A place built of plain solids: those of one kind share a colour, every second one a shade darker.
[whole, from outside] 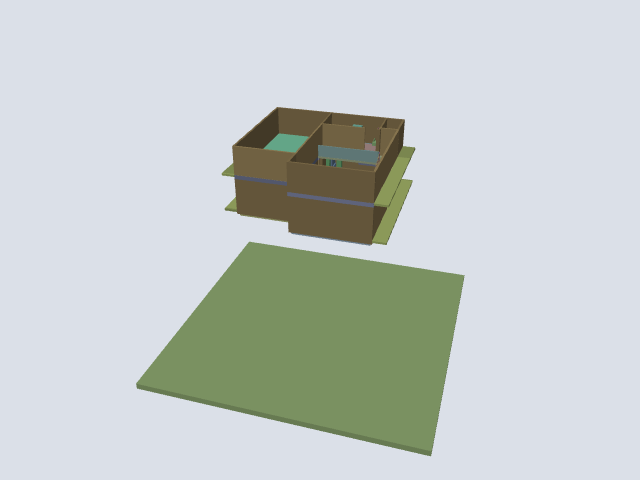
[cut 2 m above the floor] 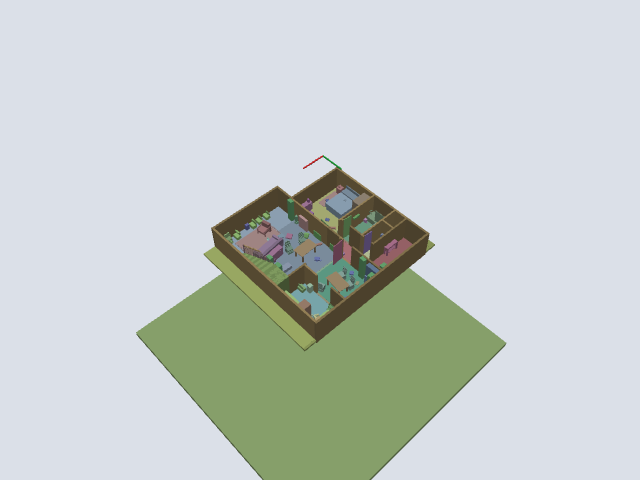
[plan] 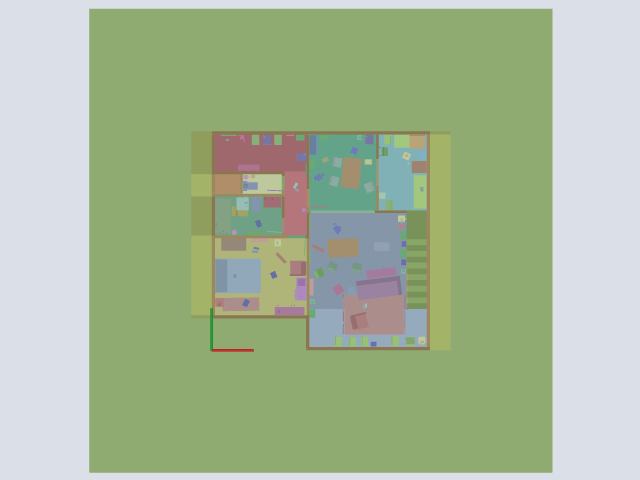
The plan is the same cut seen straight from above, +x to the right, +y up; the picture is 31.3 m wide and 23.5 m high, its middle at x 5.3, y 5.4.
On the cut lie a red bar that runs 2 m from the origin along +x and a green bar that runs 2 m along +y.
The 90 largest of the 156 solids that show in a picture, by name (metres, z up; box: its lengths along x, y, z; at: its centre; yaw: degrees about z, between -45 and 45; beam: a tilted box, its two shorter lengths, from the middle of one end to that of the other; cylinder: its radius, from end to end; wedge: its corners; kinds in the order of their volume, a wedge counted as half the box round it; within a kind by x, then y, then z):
{
 "under_1": {"box": [22.69, 22.72, 0.5], "at": [5.34, 5.36, -12.4]},
 "stair_1": {"box": [1.0, 4.83, 0.46], "at": [10.03, 4.43, -0.07]},
 "stair_2": {"box": [1.0, 4.55, 0.62], "at": [10.03, 4.58, 0.01]},
 "stair_3": {"box": [1.0, 4.26, 0.78], "at": [10.03, 4.72, 0.09]},
 "stair_4": {"box": [1.0, 3.98, 0.94], "at": [10.03, 4.86, 0.17]},
 "stair_5": {"box": [1.0, 3.69, 1.1], "at": [10.03, 5.0, 0.25]},
 "stair_6": {"box": [1.0, 3.41, 1.25], "at": [10.03, 5.14, 0.33]},
 "stair_7": {"box": [1.0, 3.13, 1.41], "at": [10.03, 5.29, 0.41]},
 "stair_8": {"box": [1.0, 2.84, 1.57], "at": [10.03, 5.43, 0.49]},
 "stair_9": {"box": [1.0, 2.56, 1.73], "at": [10.03, 5.57, 0.57]},
 "stair_10": {"box": [1.0, 2.27, 1.89], "at": [10.03, 5.71, 0.65]},
 "stair_11": {"box": [1.0, 1.99, 2.05], "at": [10.03, 5.86, 0.73]},
 "stair_12": {"box": [1.0, 1.71, 2.21], "at": [10.03, 6.0, 0.8]},
 "stair_13": {"box": [1.0, 1.42, 2.37], "at": [10.03, 6.14, 0.88]},
 "stair_14": {"box": [1.0, 1.14, 2.53], "at": [10.03, 6.28, 0.96]},
 "stair_15": {"box": [1.0, 0.85, 2.69], "at": [10.03, 6.42, 1.04]},
 "stair_16": {"box": [1.0, 0.57, 2.85], "at": [10.03, 6.57, 1.12]},
 "wall_1": {"box": [0.16, 3.77, 2.86], "at": [0.08, 3.6, 1.13]},
 "wall_2": {"box": [0.16, 8.84, 2.23], "at": [0.08, 6.14, 3.98]},
 "wall_3": {"box": [0.16, 1.91, 2.86], "at": [0.08, 6.58, 1.13]},
 "wall_4": {"box": [0.16, 0.96, 2.86], "at": [0.08, 8.14, 1.13]},
 "wall_5": {"box": [0.16, 1.81, 2.86], "at": [0.08, 9.65, 1.13]},
 "wall_6": {"box": [0.13, 0.96, 2.86], "at": [1.46, 8.14, 1.13]},
 "wall_7": {"box": [3.56, 0.13, 2.86], "at": [1.78, 7.59, 1.13]},
 "wall_8": {"box": [3.56, 0.13, 2.86], "at": [1.78, 8.69, 1.13]},
 "wall_9": {"box": [3.7, 0.13, 2.86], "at": [1.85, 5.55, 1.13]},
 "wall_10": {"box": [4.78, 0.16, 2.86], "at": [2.39, 1.64, 1.13]},
 "wall_11": {"box": [4.78, 0.16, 2.23], "at": [2.39, 1.64, 3.98]},
 "wall_12": {"box": [0.13, 1.05, 2.86], "at": [3.5, 7.0, 1.13]},
 "wall_13": {"box": [0.16, 1.4, 5.39], "at": [4.7, 0.86, 2.39]},
 "wall_14": {"box": [0.13, 3.77, 2.86], "at": [4.71, 3.6, 1.13]},
 "wall_15": {"box": [0.13, 6.16, 2.23], "at": [4.71, 4.8, 3.98]},
 "wall_16": {"box": [0.13, 1.1, 2.86], "at": [4.71, 6.17, 1.13]},
 "wall_17": {"box": [0.13, 2.67, 2.86], "at": [4.71, 9.22, 1.13]},
 "wall_18": {"box": [0.13, 2.55, 2.23], "at": [4.71, 9.29, 3.98]},
 "wall_19": {"box": [10.69, 0.16, 5.39], "at": [5.34, 10.64, 2.39]},
 "wall_20": {"box": [3.5, 0.13, 2.23], "at": [6.4, 7.95, 3.98]},
 "wall_21": {"box": [6.07, 0.16, 5.39], "at": [7.66, 0.08, 2.39]},
 "wall_22": {"box": [0.13, 1.19, 2.86], "at": [8.12, 7.45, 1.13]},
 "wall_23": {"box": [0.13, 1.2, 2.86], "at": [8.12, 9.96, 1.13]},
 "wall_24": {"box": [1.55, 0.13, 2.86], "at": [8.76, 6.79, 1.13]},
 "wall_25": {"box": [0.13, 2.19, 2.23], "at": [9.26, 9.46, 3.98]},
 "wall_26": {"box": [1.5, 0.13, 2.23], "at": [9.94, 8.3, 3.98]},
 "wall_27": {"box": [0.16, 8.08, 2.23], "at": [10.61, 4.2, 3.98]},
 "wall_28": {"box": [0.16, 10.4, 2.86], "at": [10.61, 5.36, 1.13]},
 "wall_29": {"box": [0.16, 2.19, 2.23], "at": [10.61, 9.46, 3.98]},
 "floor_living_1": {"box": [4.75, 4.7, 0.5], "at": [7.16, 4.37, -0.25]},
 "floor_living_2": {"box": [5.75, 1.86, 0.5], "at": [7.66, 1.09, -0.25]},
 "floor_bedroom_1": {"box": [4.49, 3.77, 0.5], "at": [2.4, 3.6, -0.25]},
 "upper_floor_shut_1": {"box": [4.49, 8.84, 0.16], "at": [2.4, 6.14, 2.78]},
 "floor_dining_1": {"box": [3.27, 3.71, 0.5], "at": [6.42, 8.71, -0.25]},
 "upper_floor_next_1": {"box": [1.0, 3.77, 0.16], "at": [-0.5, 3.6, -0.08]},
 "upper_floor_next_2": {"box": [1.0, 8.84, 0.16], "at": [-0.5, 6.14, 2.78]},
 "upper_floor_next_3": {"box": [1.0, 1.91, 0.16], "at": [-0.5, 6.58, -0.08]},
 "upper_floor_next_4": {"box": [1.0, 1.81, 0.16], "at": [-0.5, 9.65, -0.08]},
 "upper_floor_next_5": {"box": [1.0, 8.08, 0.16], "at": [11.19, 4.2, 2.78]},
 "upper_floor_next_6": {"box": [1.0, 10.4, 0.16], "at": [11.19, 5.36, -0.08]},
 "upper_floor_next_7": {"box": [1.0, 2.19, 0.16], "at": [11.19, 9.46, 2.78]},
 "floor_hall_1": {"box": [4.49, 1.81, 0.5], "at": [2.4, 9.65, -0.25]},
 "floor_hall_2": {"box": [1.09, 3.13, 0.5], "at": [4.11, 7.18, -0.25]},
 "floor_kitchen_1": {"box": [2.35, 3.71, 0.5], "at": [9.36, 8.71, -0.25]},
 "floor_bath_1": {"box": [3.27, 1.91, 0.5], "at": [1.79, 6.58, -0.25]},
 "fixture_wardrobe_bedroom_1": {"box": [1.23, 0.62, 2.2], "at": [1.07, 5.18, 1.05]},
 "double_bed_1": {"box": [2.23, 1.7, 0.4], "at": [1.28, 3.65, 0.5]},
 "billy_1": {"box": [0.42, 0.28, 2.02], "at": [4.33, 10.41, 1.01]},
 "billy_2": {"box": [0.28, 0.42, 2.02], "at": [4.93, 1.8, 1.01]},
 "billy_3": {"box": [0.28, 0.42, 2.02], "at": [4.93, 9.12, 1.01]},
 "billy_4": {"box": [0.42, 0.28, 2.02], "at": [5.51, 10.41, 1.01]},
 "billy_5": {"box": [0.28, 0.42, 2.02], "at": [9.38, 4.74, 1.01]},
 "billy_6": {"box": [0.28, 0.42, 2.02], "at": [9.38, 5.64, 1.01]},
 "floor_wc_1": {"box": [1.91, 0.96, 0.5], "at": [2.48, 8.14, -0.25]},
 "sofa_1": {"box": [2.16, 0.23, 0.39], "at": [8.15, 3.4, 0.65], "yaw": 7.1},
 "sofa_2": {"box": [2.16, 0.93, 0.34], "at": [8.19, 3.05, 0.28], "yaw": 7.1},
 "cube_shelf_1": {"box": [1.46, 0.39, 0.76], "at": [3.81, 1.93, 0.38]},
 "cube_shelf_2": {"box": [1.46, 0.39, 0.76], "at": [8.3, 3.79, 0.38], "yaw": 7.1},
 "fridge_flat_1": {"box": [0.73, 0.6, 1.66], "at": [10.15, 8.97, 0.83]},
 "rug_1": {"box": [2.9, 2.0, 0.08], "at": [7.95, 1.77, -0.03], "yaw": -0.1},
 "rug_2": {"box": [2.0, 1.4, 0.08], "at": [8.03, 9.72, 2.84], "yaw": -1.4},
 "china_cabinet_1": {"box": [0.33, 0.95, 1.07], "at": [4.96, 10.06, 1.36]},
 "china_cabinet_2": {"box": [0.4, 0.95, 0.83], "at": [4.99, 10.06, 0.41]},
 "floor_abst_1": {"box": [1.23, 0.96, 0.5], "at": [0.78, 8.14, -0.25]},
 "bathtub_1": {"box": [0.76, 1.7, 0.44], "at": [0.55, 6.56, 0.22]},
 "chest_drawers_1": {"box": [0.5, 1.13, 1.0], "at": [4.39, 3.0, 0.5]},
 "wall_band_1": {"box": [4.78, 0.16, 0.31], "at": [2.39, 1.64, 2.71]},
 "wall_band_2": {"box": [6.07, 0.16, 0.31], "at": [7.66, 0.08, 2.71]},
 "range_flat_1": {"box": [0.76, 0.65, 0.94], "at": [10.06, 10.23, 0.47]},
 "basin_vanity_1": {"box": [0.86, 0.53, 0.82], "at": [2.97, 7.25, 0.41]},
 "stair_guard_1": {"box": [4.75, 0.08, 0.9], "at": [7.16, 6.76, 3.31]},
 "washer_1": {"box": [0.6, 0.62, 0.87], "at": [1.51, 7.17, 0.44]},
 "floor_gap_living_dining_1": {"box": [3.13, 0.13, 0.5], "at": [6.42, 6.79, -0.25]}
}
